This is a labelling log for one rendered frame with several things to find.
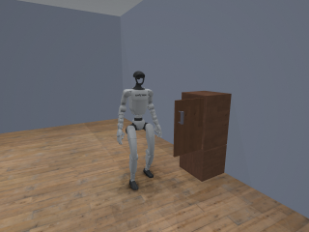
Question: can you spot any left robot upper arm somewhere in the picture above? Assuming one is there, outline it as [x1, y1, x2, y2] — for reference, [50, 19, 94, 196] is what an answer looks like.
[147, 89, 155, 110]

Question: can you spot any right robot hand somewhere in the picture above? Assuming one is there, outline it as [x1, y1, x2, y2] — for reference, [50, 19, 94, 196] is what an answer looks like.
[116, 129, 125, 145]

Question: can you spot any handle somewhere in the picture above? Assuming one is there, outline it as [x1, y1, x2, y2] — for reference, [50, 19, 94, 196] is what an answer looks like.
[178, 111, 184, 125]

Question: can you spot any cupboard door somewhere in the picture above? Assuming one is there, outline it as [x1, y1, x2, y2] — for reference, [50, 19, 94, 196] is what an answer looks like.
[173, 98, 205, 157]

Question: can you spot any robot right thigh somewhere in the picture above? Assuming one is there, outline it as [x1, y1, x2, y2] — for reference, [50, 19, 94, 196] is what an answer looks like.
[126, 124, 138, 160]

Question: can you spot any left robot hand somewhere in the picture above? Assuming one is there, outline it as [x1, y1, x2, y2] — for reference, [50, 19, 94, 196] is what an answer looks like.
[154, 124, 162, 138]

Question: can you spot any right robot upper arm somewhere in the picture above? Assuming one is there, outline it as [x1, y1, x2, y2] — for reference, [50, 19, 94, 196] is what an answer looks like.
[121, 89, 131, 112]

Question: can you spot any robot left forearm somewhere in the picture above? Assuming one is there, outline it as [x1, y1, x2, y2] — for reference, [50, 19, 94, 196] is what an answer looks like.
[150, 109, 158, 125]

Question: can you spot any left robot foot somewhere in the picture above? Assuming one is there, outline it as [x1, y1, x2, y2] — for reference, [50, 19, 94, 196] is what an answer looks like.
[143, 168, 154, 178]

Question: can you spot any robot right forearm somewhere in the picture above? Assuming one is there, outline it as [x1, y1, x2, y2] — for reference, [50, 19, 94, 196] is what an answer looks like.
[117, 106, 125, 129]

